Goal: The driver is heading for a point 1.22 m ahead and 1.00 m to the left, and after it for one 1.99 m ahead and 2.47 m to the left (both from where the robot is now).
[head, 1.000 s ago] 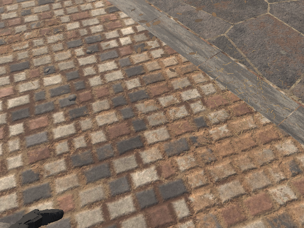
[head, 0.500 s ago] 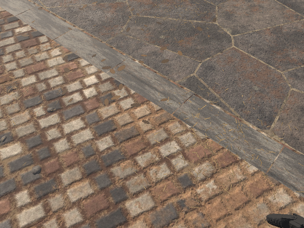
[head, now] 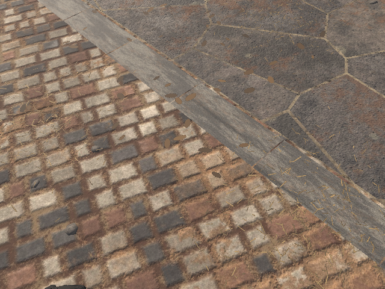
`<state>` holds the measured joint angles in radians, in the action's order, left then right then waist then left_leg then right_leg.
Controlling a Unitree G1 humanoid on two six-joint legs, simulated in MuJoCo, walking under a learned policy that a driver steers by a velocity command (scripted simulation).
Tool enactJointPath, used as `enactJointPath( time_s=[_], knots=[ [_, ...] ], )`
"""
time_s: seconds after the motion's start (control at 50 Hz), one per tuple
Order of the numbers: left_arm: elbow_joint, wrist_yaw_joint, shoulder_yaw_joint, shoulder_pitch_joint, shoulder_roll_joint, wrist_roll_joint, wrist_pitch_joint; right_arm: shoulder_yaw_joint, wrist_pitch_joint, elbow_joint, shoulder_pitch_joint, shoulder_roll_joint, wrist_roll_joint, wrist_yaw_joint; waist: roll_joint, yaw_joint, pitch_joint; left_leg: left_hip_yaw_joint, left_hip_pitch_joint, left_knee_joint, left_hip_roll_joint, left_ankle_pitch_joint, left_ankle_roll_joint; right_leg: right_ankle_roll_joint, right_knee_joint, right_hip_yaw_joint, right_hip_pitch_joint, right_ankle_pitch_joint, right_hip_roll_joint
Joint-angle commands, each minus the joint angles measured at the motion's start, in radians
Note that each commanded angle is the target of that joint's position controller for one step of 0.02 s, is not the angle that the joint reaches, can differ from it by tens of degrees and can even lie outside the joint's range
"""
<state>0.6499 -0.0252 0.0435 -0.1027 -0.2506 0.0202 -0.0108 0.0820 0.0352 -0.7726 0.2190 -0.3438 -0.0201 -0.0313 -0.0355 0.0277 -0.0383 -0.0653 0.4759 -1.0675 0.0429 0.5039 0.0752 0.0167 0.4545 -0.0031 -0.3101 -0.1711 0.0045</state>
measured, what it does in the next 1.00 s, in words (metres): steps on the spot, turning left: left foot, then right foot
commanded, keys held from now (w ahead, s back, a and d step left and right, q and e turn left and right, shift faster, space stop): q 1.00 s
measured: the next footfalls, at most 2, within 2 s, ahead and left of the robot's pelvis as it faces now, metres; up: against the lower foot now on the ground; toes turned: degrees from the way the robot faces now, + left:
left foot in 0.26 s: +0.04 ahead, +0.15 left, +0.00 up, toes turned +11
right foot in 0.76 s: +0.12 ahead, -0.06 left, +0.00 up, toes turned +33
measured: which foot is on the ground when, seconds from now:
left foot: up 0.00-0.24, down 0.26-0.76, up 0.78-1.00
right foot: down 0.00-0.26, up 0.28-0.74, down 0.76-1.00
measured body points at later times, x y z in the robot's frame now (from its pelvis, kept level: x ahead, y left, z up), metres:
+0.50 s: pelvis +0.01 +0.05 +0.01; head +0.04 +0.09 +0.45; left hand +0.08 +0.37 -0.11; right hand +0.23 -0.18 -0.07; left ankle +0.01 +0.14 -0.74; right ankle +0.06 -0.11 -0.66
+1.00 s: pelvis +0.02 +0.02 +0.00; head +0.07 +0.02 +0.45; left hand -0.01 +0.33 -0.09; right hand +0.31 -0.16 -0.10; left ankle -0.07 +0.13 -0.66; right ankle +0.09 -0.08 -0.74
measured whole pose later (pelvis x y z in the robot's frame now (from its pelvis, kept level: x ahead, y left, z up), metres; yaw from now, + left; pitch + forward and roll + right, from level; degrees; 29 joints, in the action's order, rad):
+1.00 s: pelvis +0.02 +0.02 +0.00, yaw +35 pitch +1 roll +0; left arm 0.71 -0.03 0.06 -0.13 -0.26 0.01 0.01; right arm 0.11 0.07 -0.65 0.22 -0.36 -0.03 -0.02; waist -0.04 0.00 -0.07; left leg -0.08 0.49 -1.06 0.01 0.41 0.11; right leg 0.02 0.42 -0.04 -0.21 -0.23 0.02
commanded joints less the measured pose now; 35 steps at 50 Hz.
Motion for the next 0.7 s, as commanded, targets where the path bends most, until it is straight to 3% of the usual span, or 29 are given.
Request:
enactJointPath(
  time_s=[0.02, 0.1, 0.16, 0.2, 0.24, 0.26, 0.28, 0.3, 0.32, 0.34, 0.36, 0.38, 0.42, 0.52, 0.6, 0.7],
  knots=[
    [-0.041, -0.006, 0.044, 0.015, -0.146, 0.004, -0.005, 0.021, 0.018, 0.065, 0.047, -0.060, -0.002, -0.003, 0.182, -0.007, 0.089, 0.019, 0.086, -0.043, -0.055, -0.072, 0.039, 0.203, -0.144, 0.148, 0.144, 0.364, 0.244],
    [-0.021, -0.014, 0.058, 0.009, -0.176, -0.002, 0.005, 0.005, 0.016, 0.121, -0.022, -0.032, 0.002, 0.019, 0.192, -0.036, 0.127, 0.053, 0.002, 0.161, -0.087, -0.128, 0.028, 0.220, -0.143, 0.085, 0.171, 0.362, 0.270],
    [-0.003, -0.007, 0.069, -0.002, -0.209, -0.013, 0.011, 0.008, 0.019, 0.146, -0.040, -0.053, 0.003, 0.036, 0.198, -0.044, 0.136, 0.089, -0.072, 0.276, -0.083, -0.146, -0.001, 0.217, -0.128, 0.066, 0.178, 0.351, 0.299],
    [0.008, -0.002, 0.074, 0.000, -0.222, -0.028, 0.011, 0.015, 0.024, 0.154, -0.034, -0.064, 0.003, 0.046, 0.198, -0.034, 0.128, 0.107, -0.117, 0.375, -0.076, -0.174, -0.033, 0.194, -0.098, 0.058, 0.182, 0.315, 0.312],
    [0.025, -0.002, 0.073, 0.001, -0.214, -0.047, 0.011, 0.024, 0.026, 0.140, 0.018, -0.069, 0.006, 0.051, 0.175, 0.001, 0.124, 0.131, -0.246, 0.562, -0.043, -0.309, -0.085, 0.124, -0.008, 0.007, 0.130, 0.217, 0.281],
    [0.053, 0.002, 0.066, -0.057, -0.181, -0.040, 0.010, 0.038, 0.026, 0.135, 0.048, -0.106, 0.010, 0.042, 0.089, 0.002, 0.124, 0.062, -0.358, 0.653, -0.062, -0.448, -0.125, 0.048, 0.103, -0.056, 0.042, 0.088, 0.235],
    [0.023, 0.009, 0.044, -0.069, -0.111, 0.012, 0.009, 0.067, 0.023, 0.155, 0.067, -0.232, 0.014, 0.021, -0.238, -0.030, 0.131, -0.297, -0.513, 0.689, -0.328, -0.820, -0.243, -0.068, 0.417, -0.166, -0.220, -0.315, 0.099],
    [-0.020, -0.003, 0.049, 0.046, -0.135, 0.009, 0.008, 0.061, 0.003, 0.179, 0.069, -0.244, 0.048, 0.030, -0.249, 0.039, 0.137, -0.469, -0.431, 0.720, -0.440, -0.879, -0.428, -0.094, 0.620, -0.020, -0.344, -0.528, -0.011],
    [-0.016, -0.009, 0.061, 0.060, -0.171, -0.010, 0.012, 0.050, -0.018, 0.176, 0.051, -0.206, 0.055, 0.036, -0.137, 0.040, 0.134, -0.395, -0.411, 0.733, -0.393, -0.804, -0.419, -0.083, 0.709, 0.052, -0.353, -0.479, 0.013],
    [-0.004, -0.014, 0.067, 0.038, -0.176, -0.020, 0.016, 0.044, -0.030, 0.174, 0.002, -0.178, 0.039, 0.033, -0.107, 0.005, 0.111, -0.320, -0.397, 0.727, -0.332, -0.730, -0.362, -0.072, 0.709, 0.070, -0.359, -0.388, 0.027],
    [0.019, -0.023, 0.071, 0.014, -0.176, -0.016, 0.019, 0.037, -0.031, 0.180, -0.043, -0.149, 0.020, 0.027, -0.073, -0.014, 0.106, -0.284, -0.394, 0.722, -0.290, -0.666, -0.315, -0.074, 0.686, 0.077, -0.363, -0.321, 0.035],
    [0.024, -0.028, 0.076, 0.002, -0.183, -0.009, 0.022, 0.029, -0.028, 0.186, -0.070, -0.133, 0.008, 0.021, -0.085, -0.027, 0.104, -0.266, -0.376, 0.721, -0.270, -0.679, -0.299, -0.082, 0.679, 0.079, -0.344, -0.273, 0.032],
    [0.028, -0.022, 0.074, -0.020, -0.168, -0.015, 0.017, 0.022, -0.021, 0.192, -0.065, -0.122, 0.014, 0.011, -0.096, -0.037, 0.133, -0.253, -0.363, 0.720, -0.244, -0.704, -0.301, -0.096, 0.684, 0.075, -0.296, -0.212, 0.006],
    [0.016, -0.015, 0.062, 0.023, -0.138, -0.020, 0.010, 0.030, -0.013, 0.193, -0.040, -0.142, 0.011, -0.004, -0.099, -0.012, 0.127, -0.307, -0.388, 0.714, -0.222, -0.577, -0.299, -0.114, 0.446, 0.094, -0.264, -0.168, -0.015],
    [0.012, -0.002, 0.061, 0.033, -0.143, -0.026, 0.000, 0.037, -0.004, 0.202, -0.052, -0.156, 0.013, 0.000, -0.119, -0.003, 0.109, -0.382, -0.322, 0.711, -0.210, -0.494, -0.304, -0.108, 0.313, 0.105, -0.166, -0.189, -0.037],
    [0.013, 0.019, 0.065, 0.000, -0.152, -0.034, -0.021, 0.040, 0.007, 0.213, -0.081, -0.153, 0.001, 0.008, -0.130, -0.015, 0.123, -0.480, -0.330, 0.665, -0.187, -0.575, -0.287, -0.079, 0.122, 0.108, -0.049, -0.180, -0.057]
  ],
)
Velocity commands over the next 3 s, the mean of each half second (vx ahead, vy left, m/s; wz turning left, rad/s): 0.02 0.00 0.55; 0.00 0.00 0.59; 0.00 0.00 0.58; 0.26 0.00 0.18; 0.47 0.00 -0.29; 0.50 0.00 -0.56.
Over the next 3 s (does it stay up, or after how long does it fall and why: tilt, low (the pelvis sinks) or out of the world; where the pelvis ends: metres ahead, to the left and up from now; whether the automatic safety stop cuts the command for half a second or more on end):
stays up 0.41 0.55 0.00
